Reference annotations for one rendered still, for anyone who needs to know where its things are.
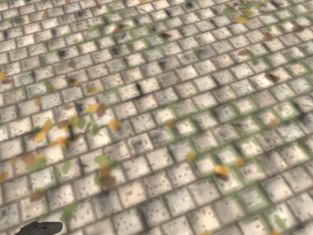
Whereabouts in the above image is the left robot hand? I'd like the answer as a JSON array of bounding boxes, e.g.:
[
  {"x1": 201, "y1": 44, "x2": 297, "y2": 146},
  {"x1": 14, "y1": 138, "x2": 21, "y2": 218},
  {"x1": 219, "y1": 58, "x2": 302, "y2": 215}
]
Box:
[{"x1": 15, "y1": 221, "x2": 63, "y2": 235}]

